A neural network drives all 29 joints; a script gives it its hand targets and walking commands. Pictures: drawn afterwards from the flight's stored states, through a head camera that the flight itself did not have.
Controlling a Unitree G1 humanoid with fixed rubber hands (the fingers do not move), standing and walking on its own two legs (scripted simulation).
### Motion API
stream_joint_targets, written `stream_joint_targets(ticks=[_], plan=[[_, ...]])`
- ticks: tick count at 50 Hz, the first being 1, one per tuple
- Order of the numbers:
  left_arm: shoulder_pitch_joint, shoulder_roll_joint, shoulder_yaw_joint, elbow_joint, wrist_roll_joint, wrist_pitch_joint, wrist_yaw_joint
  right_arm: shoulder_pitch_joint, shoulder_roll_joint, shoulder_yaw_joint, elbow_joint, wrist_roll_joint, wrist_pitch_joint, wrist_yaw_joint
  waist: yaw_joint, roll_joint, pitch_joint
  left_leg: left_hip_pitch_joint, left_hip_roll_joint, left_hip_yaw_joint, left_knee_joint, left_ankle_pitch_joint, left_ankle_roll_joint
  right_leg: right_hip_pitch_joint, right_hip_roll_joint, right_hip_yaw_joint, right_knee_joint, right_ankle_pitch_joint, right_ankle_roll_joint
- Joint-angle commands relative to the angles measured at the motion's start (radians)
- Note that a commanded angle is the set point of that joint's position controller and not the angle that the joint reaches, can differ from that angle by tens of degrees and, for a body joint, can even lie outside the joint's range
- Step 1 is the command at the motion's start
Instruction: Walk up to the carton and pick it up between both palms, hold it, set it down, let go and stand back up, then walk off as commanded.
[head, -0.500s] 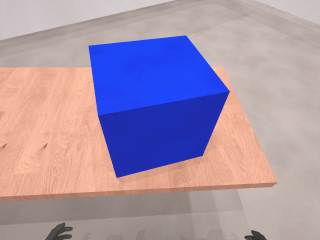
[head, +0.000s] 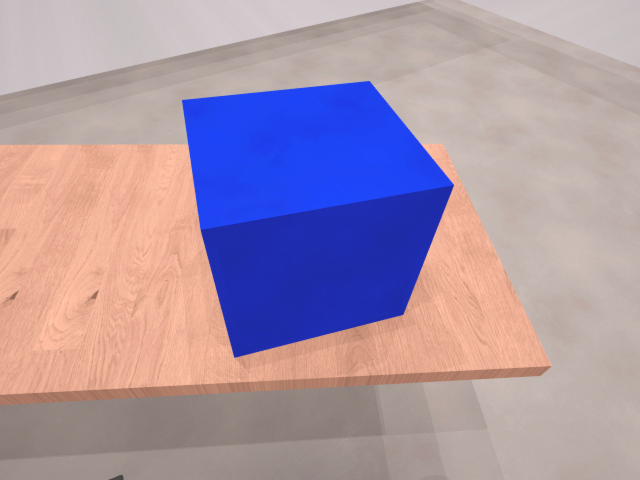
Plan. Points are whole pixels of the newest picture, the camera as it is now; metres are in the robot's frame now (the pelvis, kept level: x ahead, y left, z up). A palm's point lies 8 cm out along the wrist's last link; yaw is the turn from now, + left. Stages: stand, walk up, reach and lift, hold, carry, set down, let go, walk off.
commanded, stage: stand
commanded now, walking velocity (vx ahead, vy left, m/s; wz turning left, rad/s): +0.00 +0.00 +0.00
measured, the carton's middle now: (302, 217) +0.46 +0.03 +0.07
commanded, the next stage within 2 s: walk off in 1.64 s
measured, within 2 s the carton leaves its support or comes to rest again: neither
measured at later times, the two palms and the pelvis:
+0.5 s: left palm out of the picture +0.07 +0.27 -0.11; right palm out of the picture +0.07 -0.29 -0.11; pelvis -0.01 +0.00 +0.00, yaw +0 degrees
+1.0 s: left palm out of the picture +0.06 +0.27 -0.11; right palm out of the picture +0.05 -0.29 -0.11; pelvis -0.01 +0.00 +0.00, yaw +0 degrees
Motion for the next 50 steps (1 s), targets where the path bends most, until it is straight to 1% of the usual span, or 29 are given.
stream_joint_targets(ticks=[1, 4, 7, 9, 11, 13, 14, 16, 17, 18, 19, 23, 24, 25, 26, 27, 33, 34, 36, 37, 38, 39, 40, 41, 42, 43, 45, 48, 50], plan=[[-0.055, 0.238, 0.071, 0.038, 0.029, -0.039, 0.014, -0.046, -0.227, -0.082, -0.043, -0.058, -0.018, 0.003, -0.006, -0.054, -0.106, 0.059, 0.061, -0.049, -0.035, 0.205, 0.091, 0.053, -0.127, 0.091, -0.072, 0.325, -0.018], [-0.049, 0.264, 0.073, 0.036, 0.032, -0.033, 0.015, -0.080, -0.226, -0.076, -0.047, -0.058, -0.009, 0.005, -0.009, 0.028, -0.123, 0.077, 0.072, -0.056, -0.005, 0.255, 0.096, 0.062, -0.130, 0.094, -0.064, 0.347, -0.021], [-0.058, 0.251, 0.074, 0.056, 0.032, -0.039, 0.017, -0.064, -0.218, -0.086, -0.034, -0.054, -0.014, -0.001, -0.012, -0.065, -0.087, 0.069, 0.076, -0.040, -0.036, 0.228, 0.092, 0.032, -0.119, 0.082, -0.070, 0.307, -0.016], [-0.041, 0.241, 0.070, 0.041, 0.034, -0.036, 0.017, -0.081, -0.219, -0.085, -0.048, -0.049, -0.007, 0.001, -0.013, 0.004, -0.095, 0.090, 0.067, -0.028, -0.013, 0.223, 0.083, 0.015, -0.126, 0.089, -0.085, 0.305, -0.014], [-0.051, 0.255, 0.072, 0.048, 0.034, -0.038, 0.015, -0.042, -0.203, -0.076, -0.039, -0.049, -0.011, -0.001, -0.019, -0.067, -0.072, 0.065, 0.077, -0.048, -0.043, 0.155, 0.083, 0.012, -0.124, 0.087, -0.114, 0.229, -0.015], [-0.059, 0.243, 0.068, 0.052, 0.021, -0.045, 0.008, -0.048, -0.217, -0.086, -0.035, -0.052, -0.015, 0.001, -0.012, -0.065, -0.056, 0.055, 0.058, -0.033, -0.032, 0.164, 0.088, -0.005, -0.141, 0.126, -0.111, 0.240, -0.023], [-0.077, 0.240, 0.067, 0.049, 0.036, -0.042, 0.009, -0.066, -0.232, -0.086, -0.036, -0.066, -0.012, -0.003, 0.001, -0.017, -0.089, 0.065, 0.066, -0.046, -0.032, 0.180, 0.087, 0.029, -0.141, 0.109, -0.117, 0.247, -0.016], [-0.057, 0.255, 0.065, 0.049, 0.037, -0.042, 0.010, -0.069, -0.213, -0.084, -0.034, -0.057, -0.014, -0.006, -0.022, -0.062, -0.060, 0.071, 0.070, -0.048, -0.029, 0.163, 0.089, -0.014, -0.129, 0.093, -0.102, 0.263, -0.025], [-0.069, 0.237, 0.069, 0.047, 0.032, -0.040, 0.010, -0.054, -0.229, -0.087, -0.026, -0.063, -0.017, 0.001, -0.021, 0.017, -0.061, 0.053, 0.073, -0.046, -0.022, 0.169, 0.106, 0.016, -0.145, 0.129, -0.101, 0.249, -0.034], [-0.065, 0.267, 0.065, 0.051, 0.028, -0.044, 0.011, -0.034, -0.195, -0.078, -0.010, -0.051, -0.011, 0.005, -0.018, -0.049, -0.088, 0.057, 0.067, -0.052, -0.070, 0.155, 0.091, 0.061, -0.125, 0.091, -0.072, 0.251, -0.026], [-0.052, 0.270, 0.076, 0.066, 0.021, -0.035, 0.014, -0.040, -0.235, -0.086, -0.013, -0.052, -0.009, 0.005, 0.006, -0.052, -0.033, 0.030, 0.065, -0.042, -0.036, 0.183, 0.103, 0.027, -0.125, 0.100, -0.097, 0.279, -0.015], [-0.060, 0.244, 0.058, 0.051, 0.016, -0.044, 0.011, -0.061, -0.203, -0.078, -0.032, -0.057, -0.009, 0.007, -0.020, -0.018, -0.040, 0.033, 0.057, -0.041, -0.032, 0.210, 0.088, 0.031, -0.129, 0.090, -0.093, 0.297, -0.020], [-0.032, 0.262, 0.078, 0.068, 0.022, -0.043, 0.014, -0.066, -0.234, -0.079, -0.014, -0.059, -0.010, -0.001, 0.012, -0.016, -0.045, 0.042, 0.071, -0.055, -0.039, 0.211, 0.093, 0.020, -0.133, 0.113, -0.103, 0.303, -0.020], [-0.065, 0.234, 0.059, 0.057, 0.031, -0.039, 0.013, -0.085, -0.207, -0.082, -0.019, -0.053, -0.009, -0.001, -0.025, -0.016, -0.066, 0.066, 0.066, -0.045, -0.030, 0.205, 0.086, 0.020, -0.133, 0.081, -0.084, 0.302, -0.021], [-0.027, 0.257, 0.066, 0.081, 0.027, -0.042, 0.008, -0.048, -0.232, -0.086, -0.008, -0.050, -0.010, 0.000, 0.000, -0.002, -0.095, 0.078, 0.069, -0.036, -0.018, 0.164, 0.092, 0.035, -0.139, 0.106, -0.121, 0.254, -0.017], [-0.064, 0.263, 0.064, 0.068, 0.027, -0.040, 0.011, -0.065, -0.218, -0.079, -0.022, -0.043, -0.014, 0.000, -0.020, -0.008, -0.045, 0.052, 0.053, -0.059, -0.034, 0.160, 0.094, 0.018, -0.132, 0.106, -0.118, 0.280, -0.023], [-0.053, 0.235, 0.067, 0.076, 0.025, -0.041, 0.016, -0.048, -0.243, -0.099, -0.013, -0.050, 0.003, 0.003, -0.014, -0.060, -0.018, 0.032, 0.070, -0.048, -0.044, 0.168, 0.094, 0.012, -0.128, 0.089, -0.113, 0.300, -0.004], [-0.056, 0.262, 0.069, 0.087, 0.027, -0.035, 0.019, -0.059, -0.202, -0.087, -0.024, -0.055, -0.007, 0.004, -0.032, -0.043, -0.073, 0.072, 0.064, -0.033, -0.039, 0.142, 0.099, 0.031, -0.138, 0.108, -0.124, 0.292, -0.017], [-0.063, 0.258, 0.067, 0.077, 0.025, -0.037, 0.010, -0.082, -0.225, -0.082, -0.004, -0.053, -0.009, 0.006, -0.013, 0.021, -0.048, 0.036, 0.062, -0.040, -0.047, 0.116, 0.087, 0.012, -0.139, 0.108, -0.134, 0.235, -0.014], [-0.066, 0.248, 0.057, 0.073, 0.021, -0.042, 0.007, -0.068, -0.198, -0.070, 0.002, -0.050, -0.005, 0.003, -0.003, -0.047, -0.017, 0.030, 0.062, -0.046, -0.058, 0.059, 0.086, -0.016, -0.137, 0.100, -0.158, 0.132, -0.014], [-0.083, 0.264, 0.071, 0.094, 0.029, -0.041, 0.014, -0.055, -0.213, -0.078, 0.011, -0.063, 0.000, 0.002, -0.016, -0.003, 0.000, 0.035, 0.061, -0.047, -0.070, 0.062, 0.099, -0.024, -0.149, 0.148, -0.146, 0.117, -0.022], [-0.088, 0.254, 0.057, 0.076, 0.036, -0.042, 0.007, -0.065, -0.205, -0.080, 0.009, -0.052, -0.005, 0.002, -0.034, -0.086, 0.021, 0.049, 0.070, -0.051, -0.065, 0.050, 0.093, -0.079, -0.142, 0.136, -0.169, 0.100, -0.024], [-0.073, 0.265, 0.070, 0.079, 0.029, -0.037, 0.013, -0.055, -0.237, -0.086, 0.009, -0.053, -0.009, 0.009, -0.020, 0.000, -0.006, 0.041, 0.058, -0.050, -0.058, 0.077, 0.087, -0.026, -0.128, 0.122, -0.158, 0.127, -0.015], [-0.067, 0.246, 0.068, 0.078, 0.028, -0.039, 0.014, -0.093, -0.223, -0.082, -0.002, -0.056, -0.002, 0.010, -0.016, 0.011, -0.032, 0.051, 0.062, -0.050, -0.053, 0.090, 0.092, -0.015, -0.125, 0.114, -0.158, 0.133, -0.009], [-0.064, 0.258, 0.055, 0.081, 0.022, -0.033, 0.012, -0.042, -0.192, -0.074, 0.000, -0.050, -0.010, 0.007, -0.036, -0.069, -0.028, 0.042, 0.068, -0.060, -0.062, 0.080, 0.093, -0.014, -0.142, 0.105, -0.166, 0.113, -0.007], [-0.043, 0.259, 0.066, 0.085, 0.022, -0.046, 0.014, -0.079, -0.202, -0.073, 0.009, -0.049, -0.011, 0.002, 0.000, -0.023, 0.026, 0.026, 0.064, -0.049, -0.053, 0.083, 0.092, -0.036, -0.150, 0.147, -0.160, 0.126, 0.004], [-0.079, 0.242, 0.057, 0.079, 0.027, -0.041, 0.015, -0.086, -0.213, -0.076, 0.010, -0.054, -0.017, 0.004, -0.006, 0.009, -0.033, 0.045, 0.068, -0.062, -0.067, 0.133, 0.092, 0.020, -0.134, 0.117, -0.136, 0.190, -0.015], [-0.043, 0.259, 0.065, 0.099, 0.016, -0.034, 0.012, -0.078, -0.228, -0.075, 0.021, -0.048, -0.014, 0.005, -0.007, -0.040, -0.034, 0.066, 0.081, -0.066, -0.045, 0.199, 0.096, 0.010, -0.144, 0.117, -0.115, 0.247, -0.025], [-0.037, 0.253, 0.055, 0.090, 0.028, -0.040, 0.010, -0.068, -0.219, -0.077, 0.027, -0.053, -0.019, 0.000, -0.015, -0.014, -0.029, 0.048, 0.071, -0.063, -0.067, 0.135, 0.079, 0.014, -0.136, 0.099, -0.119, 0.208, -0.023]])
